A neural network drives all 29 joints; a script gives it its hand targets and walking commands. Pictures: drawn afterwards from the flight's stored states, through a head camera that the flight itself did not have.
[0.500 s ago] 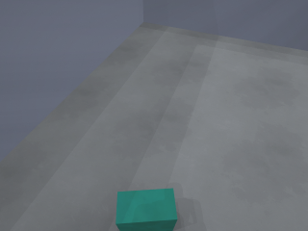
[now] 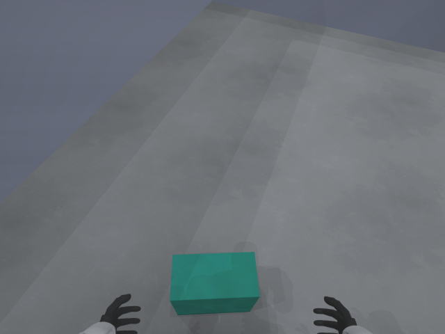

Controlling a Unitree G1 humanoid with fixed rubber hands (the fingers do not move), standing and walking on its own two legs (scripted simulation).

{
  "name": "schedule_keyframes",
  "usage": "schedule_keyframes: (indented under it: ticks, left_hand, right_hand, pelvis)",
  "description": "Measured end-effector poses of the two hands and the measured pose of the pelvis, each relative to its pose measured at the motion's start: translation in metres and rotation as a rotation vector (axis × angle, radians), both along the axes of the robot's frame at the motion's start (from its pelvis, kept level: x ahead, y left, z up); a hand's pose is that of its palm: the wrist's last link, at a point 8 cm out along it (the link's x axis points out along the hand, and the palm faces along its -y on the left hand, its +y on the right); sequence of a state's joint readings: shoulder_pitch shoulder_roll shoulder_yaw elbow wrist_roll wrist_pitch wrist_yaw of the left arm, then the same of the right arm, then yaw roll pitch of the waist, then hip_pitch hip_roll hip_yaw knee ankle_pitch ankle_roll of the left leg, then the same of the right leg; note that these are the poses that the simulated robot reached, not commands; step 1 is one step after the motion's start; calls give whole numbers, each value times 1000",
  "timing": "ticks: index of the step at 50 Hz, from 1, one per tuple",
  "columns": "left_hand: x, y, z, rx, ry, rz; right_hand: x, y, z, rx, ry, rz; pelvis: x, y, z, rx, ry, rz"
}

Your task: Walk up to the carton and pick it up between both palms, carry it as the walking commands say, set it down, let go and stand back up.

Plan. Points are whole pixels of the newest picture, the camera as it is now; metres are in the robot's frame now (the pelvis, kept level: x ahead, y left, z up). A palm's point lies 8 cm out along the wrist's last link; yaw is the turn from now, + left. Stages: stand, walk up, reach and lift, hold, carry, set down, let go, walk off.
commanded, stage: reach and lift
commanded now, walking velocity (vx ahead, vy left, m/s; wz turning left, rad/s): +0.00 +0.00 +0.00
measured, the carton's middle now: (214, 285) +0.37 +0.00 -0.61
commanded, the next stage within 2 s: none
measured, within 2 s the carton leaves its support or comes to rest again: neither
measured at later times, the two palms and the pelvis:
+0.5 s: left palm (117, 300) +0.23 +0.21 -0.15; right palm (335, 304) +0.21 -0.24 -0.15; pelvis -0.09 +0.01 -0.06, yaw -1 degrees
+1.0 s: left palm (126, 245) +0.37 +0.23 -0.21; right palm (312, 247) +0.35 -0.25 -0.20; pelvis -0.07 +0.00 -0.11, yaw -2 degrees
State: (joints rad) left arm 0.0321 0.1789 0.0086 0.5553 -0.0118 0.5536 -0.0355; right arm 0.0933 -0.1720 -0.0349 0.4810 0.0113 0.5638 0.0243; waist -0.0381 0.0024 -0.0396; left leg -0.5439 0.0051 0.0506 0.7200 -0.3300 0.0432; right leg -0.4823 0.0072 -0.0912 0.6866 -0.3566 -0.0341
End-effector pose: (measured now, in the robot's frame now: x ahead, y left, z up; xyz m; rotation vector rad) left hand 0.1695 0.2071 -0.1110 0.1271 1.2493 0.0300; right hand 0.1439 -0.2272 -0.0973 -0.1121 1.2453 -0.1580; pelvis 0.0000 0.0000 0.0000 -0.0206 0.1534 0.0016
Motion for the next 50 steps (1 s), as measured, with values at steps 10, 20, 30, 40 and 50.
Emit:
schedule_keyframes:
  ticks: [10,20,30,40,50]
  left_hand:
    - [-8,8,-54,22,-119,9]
    - [40,16,-30,42,-248,-10]
    - [95,-4,-64,-11,-310,26]
    - [155,19,-78,15,-459,83]
    - [203,21,-96,-17,-575,78]
  right_hand:
    - [-10,-1,-59,16,-82,19]
    - [46,-9,-45,5,-255,50]
    - [89,-8,-73,42,-325,-15]
    - [165,-6,-89,29,-470,-14]
    - [207,-19,-106,21,-569,-29]
  pelvis:
    - [-44,11,-39,4,119,-7]
    - [-76,12,-55,11,69,-15]
    - [-92,6,-77,10,150,-27]
    - [-76,3,-93,5,342,-23]
    - [-68,-2,-108,7,524,-27]
